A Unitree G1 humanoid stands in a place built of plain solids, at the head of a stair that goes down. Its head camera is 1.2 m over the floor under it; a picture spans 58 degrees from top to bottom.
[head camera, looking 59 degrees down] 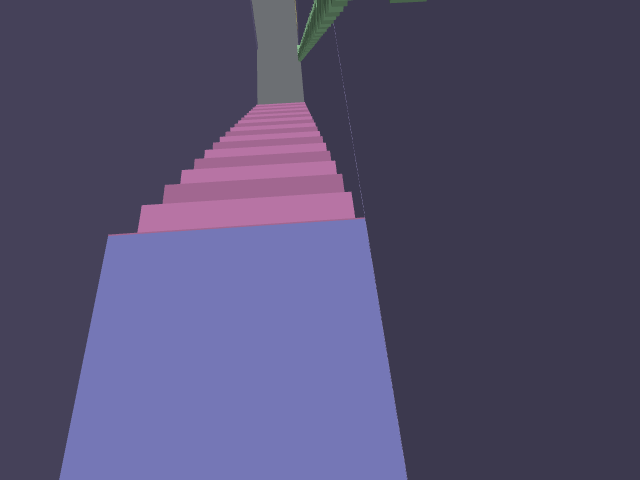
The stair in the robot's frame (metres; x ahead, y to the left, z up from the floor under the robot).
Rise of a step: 0.21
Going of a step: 0.27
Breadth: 0.94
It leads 5 degrees to the left of straight ahead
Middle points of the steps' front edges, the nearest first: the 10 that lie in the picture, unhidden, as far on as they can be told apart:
0.78 0.27 0.00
1.04 0.29 -0.21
1.31 0.31 -0.42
1.58 0.33 -0.63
1.85 0.36 -0.84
2.12 0.38 -1.05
2.38 0.40 -1.26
2.65 0.42 -1.47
2.92 0.44 -1.68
3.19 0.46 -1.89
